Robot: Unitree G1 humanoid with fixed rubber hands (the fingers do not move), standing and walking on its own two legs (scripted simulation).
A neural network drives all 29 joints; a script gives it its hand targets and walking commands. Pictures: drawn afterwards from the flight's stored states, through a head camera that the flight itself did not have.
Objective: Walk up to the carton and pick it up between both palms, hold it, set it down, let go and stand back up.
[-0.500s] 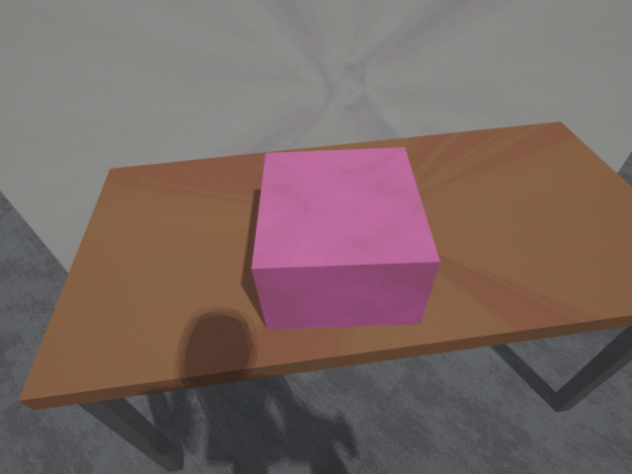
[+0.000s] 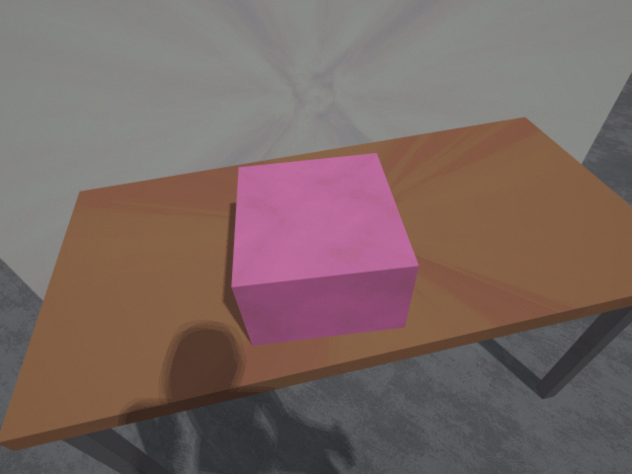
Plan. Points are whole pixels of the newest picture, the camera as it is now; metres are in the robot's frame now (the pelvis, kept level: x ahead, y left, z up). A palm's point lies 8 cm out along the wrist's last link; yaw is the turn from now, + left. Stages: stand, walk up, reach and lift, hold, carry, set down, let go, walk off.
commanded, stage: walk up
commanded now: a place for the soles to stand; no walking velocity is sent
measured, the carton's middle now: (318, 243) +0.54 +0.03 -0.05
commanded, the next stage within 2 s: none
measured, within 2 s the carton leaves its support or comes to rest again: neither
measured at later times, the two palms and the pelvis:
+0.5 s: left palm out of the picture +0.05 +0.35 -0.15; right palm out of the picture +0.11 -0.17 -0.13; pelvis +0.07 +0.08 -0.02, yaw -4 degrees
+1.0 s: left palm (143, 458) +0.20 +0.29 -0.13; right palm out of the picture +0.15 -0.22 -0.14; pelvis +0.09 +0.05 -0.01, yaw +2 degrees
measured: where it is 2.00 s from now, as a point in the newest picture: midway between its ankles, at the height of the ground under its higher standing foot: outside the picture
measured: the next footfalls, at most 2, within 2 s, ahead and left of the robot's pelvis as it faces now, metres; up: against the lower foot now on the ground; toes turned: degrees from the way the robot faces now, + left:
left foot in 0.42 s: +0.12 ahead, +0.16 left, +0.00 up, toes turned +3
right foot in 0.86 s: +0.16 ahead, -0.06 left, +0.00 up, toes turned -2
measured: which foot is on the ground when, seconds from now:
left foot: down 0.00-0.16, up 0.18-0.40, down 0.42-1.00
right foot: down 0.00-0.42, up 0.44-0.84, down 0.86-1.00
